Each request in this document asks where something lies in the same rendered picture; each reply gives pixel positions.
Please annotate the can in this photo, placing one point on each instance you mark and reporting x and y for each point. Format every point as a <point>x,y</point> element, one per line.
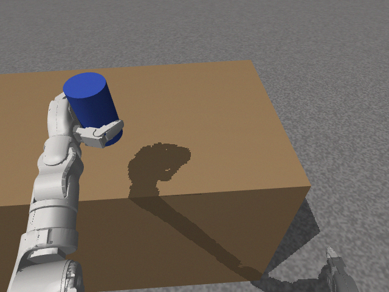
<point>91,101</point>

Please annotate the left robot arm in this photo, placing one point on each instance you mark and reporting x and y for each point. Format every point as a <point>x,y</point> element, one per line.
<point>51,230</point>

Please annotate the left robot hand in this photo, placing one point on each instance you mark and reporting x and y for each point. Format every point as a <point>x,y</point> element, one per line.
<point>62,121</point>

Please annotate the right robot hand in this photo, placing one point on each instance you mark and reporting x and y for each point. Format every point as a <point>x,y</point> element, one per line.
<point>336,276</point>

